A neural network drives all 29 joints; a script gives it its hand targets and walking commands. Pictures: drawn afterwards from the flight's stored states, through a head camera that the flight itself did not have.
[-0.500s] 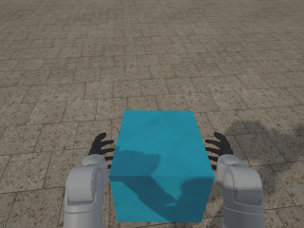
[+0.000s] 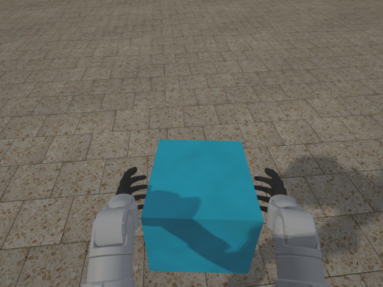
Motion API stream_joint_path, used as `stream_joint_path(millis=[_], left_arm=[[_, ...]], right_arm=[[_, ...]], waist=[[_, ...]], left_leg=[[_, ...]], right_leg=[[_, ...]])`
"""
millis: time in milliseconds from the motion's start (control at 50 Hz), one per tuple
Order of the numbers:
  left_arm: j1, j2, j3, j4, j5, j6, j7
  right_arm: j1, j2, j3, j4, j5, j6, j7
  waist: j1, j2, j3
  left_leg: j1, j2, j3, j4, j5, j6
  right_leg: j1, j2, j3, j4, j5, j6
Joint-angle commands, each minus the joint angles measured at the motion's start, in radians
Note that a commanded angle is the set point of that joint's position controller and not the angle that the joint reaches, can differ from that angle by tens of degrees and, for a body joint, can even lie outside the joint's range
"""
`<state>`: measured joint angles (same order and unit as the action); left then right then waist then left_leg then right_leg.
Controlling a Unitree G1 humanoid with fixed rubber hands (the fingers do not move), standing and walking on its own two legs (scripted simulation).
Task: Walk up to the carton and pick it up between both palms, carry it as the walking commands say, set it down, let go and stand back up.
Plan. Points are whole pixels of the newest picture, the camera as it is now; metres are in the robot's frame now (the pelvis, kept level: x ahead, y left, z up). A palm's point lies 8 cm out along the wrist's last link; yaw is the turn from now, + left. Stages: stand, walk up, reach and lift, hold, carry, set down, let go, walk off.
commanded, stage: carry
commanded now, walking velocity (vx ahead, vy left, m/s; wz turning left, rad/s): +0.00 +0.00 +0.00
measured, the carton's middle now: (199, 200) +0.35 +0.00 -0.04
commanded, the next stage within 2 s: hold in 1.48 s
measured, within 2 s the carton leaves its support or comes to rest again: neither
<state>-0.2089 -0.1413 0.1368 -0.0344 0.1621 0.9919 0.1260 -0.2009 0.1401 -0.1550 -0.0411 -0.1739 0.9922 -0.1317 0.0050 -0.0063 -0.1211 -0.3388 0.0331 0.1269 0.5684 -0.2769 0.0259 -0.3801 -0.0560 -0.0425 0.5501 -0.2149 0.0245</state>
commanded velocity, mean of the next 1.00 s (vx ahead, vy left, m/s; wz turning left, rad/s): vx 0.00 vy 0.00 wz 0.00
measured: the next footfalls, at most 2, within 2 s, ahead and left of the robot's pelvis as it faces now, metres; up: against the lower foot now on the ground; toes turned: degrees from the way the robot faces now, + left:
none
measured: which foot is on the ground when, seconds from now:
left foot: down 0.00-1.00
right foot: down 0.00-1.00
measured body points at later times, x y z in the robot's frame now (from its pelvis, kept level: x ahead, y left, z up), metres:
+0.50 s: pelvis +0.00 -0.01 +0.00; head -0.02 +0.00 +0.45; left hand +0.28 +0.15 +0.04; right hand +0.28 -0.17 +0.04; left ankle +0.01 +0.10 -0.73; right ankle +0.04 -0.14 -0.73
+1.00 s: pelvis -0.01 -0.01 +0.00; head -0.02 -0.02 +0.45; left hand +0.27 +0.14 +0.03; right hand +0.27 -0.17 +0.03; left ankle +0.01 +0.10 -0.73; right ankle +0.04 -0.14 -0.73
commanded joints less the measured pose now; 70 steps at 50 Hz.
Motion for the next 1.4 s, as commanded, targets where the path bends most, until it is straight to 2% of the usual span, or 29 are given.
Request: stream_joint_path(millis=[0, 20, 40, 80, 160, 180, 200, 240, 280, 320, 380, 400, 440, 460, 480, 520, 540, 580, 660, 680, 720, 900, 1000, 1020, 1060, 1120, 1200, 1260, 1380], left_arm=[[-0.467, -0.775, -0.478, -0.091, -0.275, -0.109, -0.195], [-0.457, -0.743, -0.426, 0.032, -0.229, -0.123, -0.200], [-0.484, -0.811, -0.546, -0.319, -0.354, -0.129, -0.172], [-0.448, -0.683, -0.435, -0.082, -0.253, -0.167, -0.181], [-0.396, -0.735, -0.513, -0.249, -0.331, -0.180, -0.166], [-0.318, -0.682, -0.433, 0.011, -0.227, -0.191, -0.178], [-0.396, -0.769, -0.531, -0.276, -0.331, -0.206, -0.172], [-0.368, -0.786, -0.538, -0.310, -0.358, -0.183, -0.164], [-0.244, -0.601, -0.367, 0.075, -0.194, -0.221, -0.175], [-0.325, -0.692, -0.502, -0.260, -0.308, -0.215, -0.163], [-0.359, -0.669, -0.527, -0.254, -0.309, -0.204, -0.165], [-0.362, -0.665, -0.478, -0.062, -0.246, -0.199, -0.184], [-0.336, -0.672, -0.521, -0.176, -0.283, -0.205, -0.176], [-0.299, -0.574, -0.384, 0.171, -0.143, -0.218, -0.195], [-0.319, -0.655, -0.513, -0.167, -0.281, -0.231, -0.177], [-0.326, -0.576, -0.422, 0.023, -0.211, -0.215, -0.182], [-0.427, -0.680, -0.532, -0.254, -0.322, -0.225, -0.179], [-0.345, -0.620, -0.421, 0.057, -0.211, -0.204, -0.183], [-0.343, -0.716, -0.530, -0.195, -0.308, -0.239, -0.187], [-0.306, -0.716, -0.477, -0.008, -0.240, -0.232, -0.200], [-0.320, -0.698, -0.469, -0.134, -0.293, -0.235, -0.189], [-0.335, -0.616, -0.472, -0.188, -0.262, -0.240, -0.168], [-0.361, -0.655, -0.503, -0.229, -0.288, -0.251, -0.182], [-0.264, -0.602, -0.436, 0.034, -0.187, -0.261, -0.204], [-0.414, -0.679, -0.541, -0.295, -0.321, -0.264, -0.188], [-0.363, -0.651, -0.457, 0.019, -0.200, -0.251, -0.207], [-0.290, -0.639, -0.455, -0.012, -0.226, -0.254, -0.217], [-0.339, -0.701, -0.484, -0.150, -0.293, -0.228, -0.182], [-0.280, -0.642, -0.449, -0.047, -0.241, -0.240, -0.195]], right_arm=[[-0.435, 0.780, 0.450, -0.053, 0.278, -0.104, 0.207], [-0.438, 0.744, 0.395, 0.055, 0.235, -0.127, 0.215], [-0.469, 0.822, 0.518, -0.266, 0.376, -0.128, 0.193], [-0.377, 0.698, 0.387, 0.002, 0.244, -0.163, 0.200], [-0.363, 0.764, 0.500, -0.192, 0.334, -0.182, 0.179], [-0.310, 0.661, 0.412, 0.010, 0.232, -0.198, 0.198], [-0.411, 0.754, 0.532, -0.277, 0.341, -0.209, 0.189], [-0.447, 0.785, 0.584, -0.374, 0.383, -0.193, 0.166], [-0.307, 0.592, 0.422, 0.026, 0.210, -0.220, 0.184], [-0.355, 0.699, 0.552, -0.276, 0.320, -0.210, 0.171], [-0.248, 0.700, 0.504, -0.130, 0.276, -0.190, 0.176], [-0.318, 0.663, 0.464, -0.023, 0.223, -0.196, 0.190], [-0.310, 0.665, 0.508, -0.155, 0.271, -0.211, 0.187], [-0.347, 0.549, 0.381, 0.138, 0.154, -0.231, 0.208], [-0.338, 0.637, 0.500, -0.178, 0.290, -0.241, 0.192], [-0.217, 0.583, 0.380, 0.118, 0.177, -0.215, 0.202], [-0.325, 0.668, 0.466, -0.174, 0.279, -0.230, 0.192], [-0.247, 0.611, 0.370, 0.133, 0.169, -0.208, 0.198], [-0.388, 0.675, 0.520, -0.238, 0.310, -0.255, 0.202], [-0.437, 0.662, 0.507, -0.125, 0.269, -0.251, 0.210], [-0.391, 0.677, 0.505, -0.197, 0.300, -0.247, 0.186], [-0.318, 0.632, 0.483, -0.128, 0.273, -0.232, 0.190], [-0.348, 0.677, 0.518, -0.191, 0.290, -0.253, 0.195], [-0.281, 0.605, 0.450, 0.039, 0.184, -0.268, 0.214], [-0.330, 0.713, 0.523, -0.193, 0.300, -0.263, 0.203], [-0.295, 0.651, 0.436, 0.080, 0.174, -0.252, 0.226], [-0.357, 0.627, 0.511, -0.075, 0.234, -0.260, 0.212], [-0.449, 0.645, 0.522, -0.264, 0.317, -0.243, 0.188], [-0.293, 0.647, 0.480, -0.041, 0.240, -0.239, 0.199]], waist=[[-0.007, -0.018, -0.227], [-0.010, 0.034, -0.240], [-0.004, 0.054, -0.250], [-0.006, 0.075, -0.296], [-0.007, 0.026, -0.272], [-0.007, 0.026, -0.266], [-0.005, -0.002, -0.293], [-0.006, -0.069, -0.290], [-0.010, -0.064, -0.295], [-0.007, -0.080, -0.296], [-0.009, 0.004, -0.257], [-0.010, 0.008, -0.248], [-0.005, 0.052, -0.246], [-0.004, 0.038, -0.163], [-0.006, 0.081, -0.184], [-0.007, 0.051, -0.163], [-0.005, 0.086, -0.177], [-0.002, 0.000, -0.146], [-0.003, 0.005, -0.185], [-0.002, -0.043, -0.160], [-0.004, -0.094, -0.249], [-0.002, 0.074, -0.248], [-0.009, 0.021, -0.267], [-0.012, 0.028, -0.290], [-0.008, 0.046, -0.248], [-0.011, 0.007, -0.224], [-0.009, -0.091, -0.128], [-0.002, 0.002, -0.107], [-0.006, -0.033, -0.316]], left_leg=[[0.092, 0.118, -0.088, -0.078, 0.124, -0.007], [0.098, 0.119, -0.118, -0.116, 0.113, 0.005], [0.112, 0.120, -0.109, -0.098, 0.111, 0.010], [0.160, 0.111, -0.099, -0.085, 0.171, 0.004], [0.129, 0.111, -0.103, -0.076, 0.113, 0.008], [0.121, 0.110, -0.097, -0.088, 0.139, 0.009], [0.146, 0.104, -0.090, -0.068, 0.140, 0.013], [0.106, 0.102, -0.092, -0.038, 0.114, 0.010], [0.130, 0.101, -0.086, -0.024, 0.150, 0.002], [0.127, 0.102, -0.099, -0.044, 0.154, 0.009], [0.129, 0.110, -0.096, -0.064, 0.157, 0.010], [0.120, 0.100, -0.080, -0.055, 0.153, 0.005], [0.144, 0.104, -0.085, -0.067, 0.198, 0.001], [0.091, 0.105, -0.089, -0.089, 0.117, 0.003], [0.114, 0.106, -0.089, -0.098, 0.128, -0.005], [0.069, 0.115, -0.125, -0.136, 0.016, 0.011], [0.070, 0.113, -0.112, -0.147, 0.000, 0.004], [0.044, 0.127, -0.126, -0.164, -0.006, 0.012], [0.073, 0.109, -0.111, -0.122, 0.015, 0.017], [0.055, 0.104, -0.094, -0.108, -0.001, 0.019], [0.085, 0.105, -0.104, -0.055, 0.072, 0.015], [0.110, 0.106, -0.108, -0.103, 0.074, 0.007], [0.145, 0.117, -0.111, -0.092, 0.116, 0.002], [0.152, 0.111, -0.082, -0.056, 0.156, -0.002], [0.134, 0.110, -0.089, -0.071, 0.122, 0.001], [0.121, 0.110, -0.091, -0.071, 0.126, 0.002], [0.090, 0.095, -0.085, -0.080, 0.026, -0.011], [0.052, 0.105, -0.124, -0.142, -0.047, 0.003], [0.165, 0.109, -0.089, -0.032, 0.174, 0.001]], right_leg=[[0.094, -0.073, 0.060, -0.059, 0.136, -0.046], [0.097, -0.059, 0.055, -0.041, 0.105, -0.047], [0.101, -0.055, 0.056, -0.051, 0.107, -0.044], [0.105, -0.063, 0.056, -0.031, 0.146, -0.044], [0.120, -0.059, 0.052, -0.048, 0.111, -0.048], [0.124, -0.057, 0.040, -0.030, 0.126, -0.047], [0.127, -0.065, 0.058, -0.030, 0.156, -0.057], [0.166, -0.069, 0.058, -0.055, 0.210, -0.063], [0.149, -0.076, 0.054, -0.043, 0.278, -0.054], [0.146, -0.077, 0.056, -0.036, 0.249, -0.055], [0.116, -0.078, 0.046, -0.045, 0.218, -0.043], [0.093, -0.074, 0.066, -0.045, 0.234, -0.048], [0.097, -0.065, 0.061, -0.029, 0.235, -0.055], [0.046, -0.068, 0.065, -0.054, 0.148, -0.045], [0.056, -0.069, 0.054, -0.043, 0.114, -0.045], [0.071, -0.056, 0.046, -0.059, 0.038, -0.038], [0.062, -0.061, 0.062, -0.049, 0.042, -0.048], [0.084, -0.039, 0.042, -0.045, 0.035, -0.042], [0.078, -0.049, 0.050, -0.067, 0.041, -0.040], [0.061, -0.055, 0.053, -0.076, 0.032, -0.038], [0.119, -0.068, 0.065, -0.082, 0.118, -0.048], [0.091, -0.061, 0.075, -0.084, 0.107, -0.060], [0.121, -0.072, 0.056, -0.081, 0.113, -0.063], [0.134, -0.084, 0.049, -0.064, 0.221, -0.057], [0.113, -0.081, 0.068, -0.068, 0.160, -0.060], [0.106, -0.069, 0.046, -0.067, 0.157, -0.046], [0.033, -0.082, 0.082, -0.144, -0.046, -0.047], [0.021, -0.062, 0.072, -0.128, -0.061, -0.046], [0.137, -0.082, 0.073, -0.075, 0.246, -0.055]])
